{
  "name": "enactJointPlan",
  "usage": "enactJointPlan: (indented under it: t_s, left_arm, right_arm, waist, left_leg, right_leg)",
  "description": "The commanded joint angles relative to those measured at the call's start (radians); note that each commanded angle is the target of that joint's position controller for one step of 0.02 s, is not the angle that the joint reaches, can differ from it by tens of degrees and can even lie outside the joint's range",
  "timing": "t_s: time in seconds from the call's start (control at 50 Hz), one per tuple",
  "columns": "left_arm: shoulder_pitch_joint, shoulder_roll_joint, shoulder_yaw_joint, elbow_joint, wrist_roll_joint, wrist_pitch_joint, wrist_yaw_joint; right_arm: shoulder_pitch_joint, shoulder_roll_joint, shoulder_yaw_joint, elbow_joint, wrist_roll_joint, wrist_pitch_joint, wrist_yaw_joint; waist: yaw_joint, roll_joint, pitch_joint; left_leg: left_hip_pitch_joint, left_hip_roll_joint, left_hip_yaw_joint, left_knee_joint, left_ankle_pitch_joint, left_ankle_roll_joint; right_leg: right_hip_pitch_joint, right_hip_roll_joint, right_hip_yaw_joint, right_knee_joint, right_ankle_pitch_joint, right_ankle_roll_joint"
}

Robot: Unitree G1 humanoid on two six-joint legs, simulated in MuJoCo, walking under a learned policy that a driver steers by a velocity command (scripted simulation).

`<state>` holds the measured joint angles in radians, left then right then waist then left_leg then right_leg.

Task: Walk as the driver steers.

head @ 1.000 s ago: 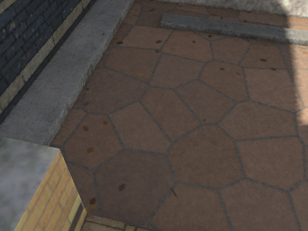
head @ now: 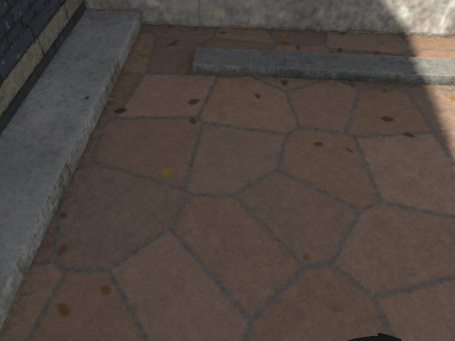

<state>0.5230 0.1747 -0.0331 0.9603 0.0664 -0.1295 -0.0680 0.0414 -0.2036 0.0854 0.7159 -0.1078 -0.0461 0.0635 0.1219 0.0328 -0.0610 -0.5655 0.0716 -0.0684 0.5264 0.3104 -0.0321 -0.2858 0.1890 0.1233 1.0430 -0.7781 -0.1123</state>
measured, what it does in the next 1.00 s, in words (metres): goes down: left foot 0.16 m lower, then right foot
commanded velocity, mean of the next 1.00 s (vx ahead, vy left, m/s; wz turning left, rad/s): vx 0.17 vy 0.00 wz -0.22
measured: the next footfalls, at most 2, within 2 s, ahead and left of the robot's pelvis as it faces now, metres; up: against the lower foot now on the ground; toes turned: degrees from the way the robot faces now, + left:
left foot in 0.06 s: +0.20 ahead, +0.14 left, -0.16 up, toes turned -4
right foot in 0.50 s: +0.37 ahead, -0.10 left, -0.16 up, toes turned -16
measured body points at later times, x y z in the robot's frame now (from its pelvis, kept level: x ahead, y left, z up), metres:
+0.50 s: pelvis +0.24 +0.02 -0.09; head +0.27 +0.01 +0.36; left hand +0.57 +0.16 -0.12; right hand +0.19 -0.27 -0.22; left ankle +0.16 +0.15 -0.81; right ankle +0.33 -0.09 -0.81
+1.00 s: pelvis +0.31 +0.04 -0.08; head +0.34 +0.05 +0.36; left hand +0.54 +0.26 -0.18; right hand +0.38 -0.25 -0.19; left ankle +0.32 +0.14 -0.81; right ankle +0.30 -0.09 -0.77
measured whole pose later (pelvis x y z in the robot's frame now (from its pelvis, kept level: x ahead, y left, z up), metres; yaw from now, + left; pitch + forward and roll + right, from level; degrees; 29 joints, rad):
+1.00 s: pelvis +0.31 +0.04 -0.08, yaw -8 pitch +2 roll -1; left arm 0.08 0.24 0.10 0.68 -0.01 0.04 0.04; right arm 0.19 -0.24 -0.05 0.76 -0.01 0.04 -0.01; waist -0.04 -0.02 0.01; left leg -0.35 -0.02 -0.03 0.65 -0.34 0.03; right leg -0.49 0.02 0.00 0.92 -0.47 0.02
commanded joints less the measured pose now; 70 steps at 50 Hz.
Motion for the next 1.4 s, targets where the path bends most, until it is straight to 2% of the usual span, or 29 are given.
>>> enactJointPlan:
  t_s: [0.02,0.04,0.06,0.08,0.12,0.16,0.2,0.22,0.3,0.36,0.44,0.5,0.52,0.54,0.56,0.6,0.7,0.88,0.9,0.94,0.98,1.06,1.22,1.28,1.3,1.32,1.34,1.36,1.4]
  left_arm:
    - [0.050,0.175,0.052,-0.014,-0.027,0.010,0.005]
    - [0.006,0.130,0.077,-0.031,-0.134,0.070,0.077]
    - [0.016,0.141,0.072,-0.025,-0.105,0.093,0.094]
    - [0.080,0.053,0.064,-0.010,-0.094,0.091,0.075]
    - [0.117,0.056,0.045,-0.138,-0.154,0.067,0.081]
    - [-0.253,0.131,0.076,-0.267,-0.136,0.096,0.117]
    - [-0.258,0.095,0.080,-0.311,-0.103,0.138,0.130]
    - [-0.273,0.086,0.094,-0.310,-0.117,0.152,0.125]
    - [-0.318,0.090,0.116,-0.374,-0.089,0.112,0.092]
    - [-0.444,0.041,0.101,-0.449,-0.080,0.121,0.052]
    - [-0.547,0.090,0.113,-0.500,-0.080,0.131,0.011]
    - [-0.353,0.189,0.155,-0.446,-0.071,0.120,0.026]
    - [-0.277,0.304,0.178,-0.450,-0.072,0.117,0.048]
    - [-0.272,0.298,0.159,-0.458,-0.056,0.120,0.057]
    - [-0.226,0.173,0.125,-0.421,-0.031,0.135,0.059]
    - [-0.424,0.080,0.090,-0.409,-0.067,0.124,0.036]
    - [-0.528,0.136,0.126,-0.389,-0.024,0.112,0.057]
    - [-0.470,0.161,0.139,-0.339,-0.081,0.153,0.114]
    - [-0.446,0.159,0.143,-0.332,-0.085,0.156,0.116]
    - [-0.481,0.121,0.138,-0.379,-0.063,0.152,0.112]
    - [-0.571,0.141,0.149,-0.393,-0.076,0.151,0.107]
    - [-0.506,0.118,0.141,-0.371,-0.072,0.159,0.116]
    - [-0.510,0.144,0.130,-0.356,-0.094,0.130,0.084]
    - [-0.424,0.149,0.137,-0.319,-0.085,0.115,0.074]
    - [-0.381,0.200,0.155,-0.305,-0.072,0.116,0.079]
    - [-0.375,0.299,0.174,-0.307,-0.049,0.125,0.085]
    - [-0.356,0.266,0.167,-0.313,-0.023,0.120,0.079]
    - [-0.402,0.221,0.153,-0.330,-0.031,0.116,0.084]
    - [-0.484,0.169,0.142,-0.346,-0.058,0.116,0.092]
  right_arm:
    - [-0.076,-0.096,-0.034,-0.052,0.004,-0.002,-0.007]
    - [0.007,-0.152,-0.105,-0.034,0.184,-0.057,-0.043]
    - [0.151,-0.166,-0.118,0.009,0.184,-0.070,-0.052]
    - [0.398,-0.164,-0.135,0.081,0.162,-0.065,-0.056]
    - [0.550,-0.272,-0.185,0.109,0.152,-0.025,-0.052]
    - [0.409,-0.142,-0.160,0.088,0.112,-0.017,-0.081]
    - [0.263,-0.096,-0.127,0.100,0.109,-0.018,-0.094]
    - [0.242,-0.019,-0.104,0.120,0.122,-0.026,-0.090]
    - [0.132,-0.124,-0.118,0.080,0.078,-0.034,-0.127]
    - [0.163,-0.214,-0.155,0.089,0.146,-0.007,-0.154]
    - [0.224,-0.228,-0.195,0.087,0.148,0.028,-0.148]
    - [0.240,-0.230,-0.209,0.063,0.135,0.034,-0.125]
    - [0.300,-0.162,-0.181,0.019,0.082,0.016,-0.106]
    - [0.327,-0.133,-0.141,0.003,0.085,-0.008,-0.067]
    - [0.276,-0.199,-0.161,0.052,0.120,-0.004,-0.044]
    - [0.187,-0.144,-0.155,0.034,0.133,0.041,-0.072]
    - [0.211,-0.111,-0.154,0.060,0.119,0.071,-0.096]
    - [0.144,-0.117,-0.157,0.017,0.119,0.094,-0.081]
    - [0.140,-0.135,-0.161,0.006,0.112,0.096,-0.073]
    - [0.134,-0.256,-0.193,-0.018,0.109,0.093,-0.078]
    - [0.216,-0.259,-0.194,-0.021,0.069,0.064,-0.078]
    - [0.097,-0.203,-0.190,-0.054,0.134,0.072,-0.094]
    - [0.117,-0.231,-0.217,-0.085,0.133,0.097,-0.100]
    - [0.069,-0.221,-0.212,-0.112,0.143,0.098,-0.109]
    - [0.080,-0.183,-0.202,-0.126,0.134,0.097,-0.112]
    - [0.126,-0.133,-0.188,-0.151,0.126,0.085,-0.106]
    - [0.137,-0.207,-0.208,-0.152,0.113,0.068,-0.100]
    - [0.148,-0.270,-0.233,-0.127,0.125,0.066,-0.094]
    - [0.169,-0.257,-0.237,-0.093,0.128,0.095,-0.095]
  waist:
    - [-0.021,-0.057,0.194]
    - [-0.038,-0.068,0.143]
    - [-0.112,-0.063,0.051]
    - [-0.181,0.008,-0.122]
    - [-0.221,0.258,-0.350]
    - [-0.239,-0.006,-0.094]
    - [-0.113,-0.034,0.065]
    - [-0.085,-0.010,0.157]
    - [-0.050,0.119,0.104]
    - [-0.085,0.114,0.011]
    - [-0.129,0.045,0.013]
    - [-0.048,-0.048,-0.086]
    - [-0.055,-0.278,-0.231]
    - [-0.071,-0.374,-0.450]
    - [-0.025,-0.137,-0.423]
    - [-0.125,-0.026,-0.183]
    - [-0.180,-0.119,-0.103]
    - [-0.168,-0.140,-0.046]
    - [-0.160,-0.095,-0.026]
    - [-0.133,0.231,0.006]
    - [-0.207,0.154,-0.011]
    - [-0.125,0.064,-0.059]
    - [-0.152,0.147,-0.064]
    - [-0.092,0.123,-0.064]
    - [-0.095,0.045,-0.084]
    - [-0.147,-0.263,-0.088]
    - [-0.132,-0.292,-0.116]
    - [-0.146,-0.183,-0.085]
    - [-0.173,-0.131,-0.019]
  left_leg:
    - [0.100,-0.009,0.005,-0.302,-0.012,0.025]
    - [0.177,0.015,-0.079,-0.388,0.105,0.058]
    - [0.425,0.057,-0.047,-0.230,0.235,0.079]
    - [0.873,0.150,-0.075,0.070,0.436,0.119]
    - [1.244,0.420,-0.423,0.125,0.059,0.305]
    - [0.913,0.398,-0.444,-0.174,-0.466,0.324]
    - [0.488,0.393,-0.359,-0.168,-0.081,0.306]
    - [0.360,0.299,-0.189,-0.179,-0.158,0.209]
    - [0.020,0.046,0.193,-0.231,0.044,0.130]
    - [0.340,0.173,0.127,-0.214,0.189,0.164]
    - [0.515,0.204,0.138,-0.094,0.213,0.148]
    - [0.421,0.118,0.198,0.269,0.203,0.109]
    - [0.077,0.025,0.223,0.652,-0.489,0.031]
    - [-0.157,-0.095,0.025,0.900,-1.082,0.017]
    - [-0.156,-0.036,-0.086,0.913,-0.982,0.018]
    - [-0.100,0.039,-0.041,0.672,-0.874,-0.012]
    - [0.224,-0.001,0.025,0.369,-0.685,-0.046]
    - [0.245,-0.057,0.101,0.116,-0.608,0.058]
    - [0.260,-0.037,0.050,0.031,-0.476,0.095]
    - [0.305,0.183,-0.356,-0.129,-0.221,0.285]
    - [0.441,0.266,-0.477,-0.191,-0.139,0.383]
    - [0.478,0.135,-0.281,-0.097,0.046,0.274]
    - [0.435,0.086,-0.348,-0.094,-0.065,0.252]
    - [0.351,0.016,-0.361,-0.032,-0.219,0.183]
    - [0.235,-0.045,-0.316,0.068,-0.402,0.131]
    - [0.000,-0.224,-0.165,0.265,-0.835,0.063]
    - [-0.081,-0.192,-0.149,0.513,-1.007,0.005]
    - [-0.096,-0.151,-0.146,0.666,-0.943,-0.017]
    - [-0.118,-0.120,-0.109,0.743,-0.804,-0.046]
  right_leg:
    - [0.015,-0.176,0.416,-0.108,0.314,-0.147]
    - [0.070,-0.127,0.331,0.036,0.521,-0.089]
    - [-0.051,-0.114,0.252,0.223,0.462,-0.057]
    - [-0.387,-0.051,0.180,0.508,0.077,-0.016]
    - [-0.870,-0.100,0.091,1.109,-0.039,0.083]
    - [-1.006,-0.183,-0.047,1.063,0.263,0.119]
    - [-0.837,-0.211,-0.022,1.061,0.322,0.136]
    - [-0.814,-0.231,0.050,0.853,0.392,0.105]
    - [-0.275,-0.166,-0.117,-0.019,0.912,0.151]
    - [-0.311,-0.187,-0.088,-0.269,0.925,0.149]
    - [-0.332,-0.189,-0.122,-0.394,0.737,0.059]
    - [0.025,-0.122,-0.140,-0.583,0.809,-0.027]
    - [0.428,-0.382,0.162,-0.487,1.426,-0.158]
    - [0.626,-0.630,0.514,-0.540,1.416,-0.378]
    - [0.520,-0.569,0.411,-0.586,1.186,-0.314]
    - [0.209,-0.439,0.191,-0.609,1.051,-0.170]
    - [-0.109,-0.364,0.012,-0.705,0.917,-0.123]
    - [0.007,-0.427,0.013,-0.608,0.694,-0.060]
    - [-0.005,-0.396,-0.027,-0.536,0.673,-0.008]
    - [-0.218,-0.165,-0.227,-0.236,0.471,0.134]
    - [-0.430,-0.136,-0.063,0.092,0.157,0.143]
    - [-0.396,-0.165,-0.041,0.054,0.344,0.167]
    - [-0.157,-0.125,-0.058,-0.353,0.391,0.157]
    - [0.044,-0.134,-0.071,-0.641,0.608,0.123]
    - [0.186,-0.247,0.007,-0.656,0.727,0.085]
    - [0.307,-0.469,0.273,-0.667,1.041,-0.060]
    - [0.288,-0.629,0.439,-0.692,1.130,-0.208]
    - [0.252,-0.606,0.347,-0.689,1.114,-0.215]
    - [0.188,-0.490,0.166,-0.678,0.975,-0.124]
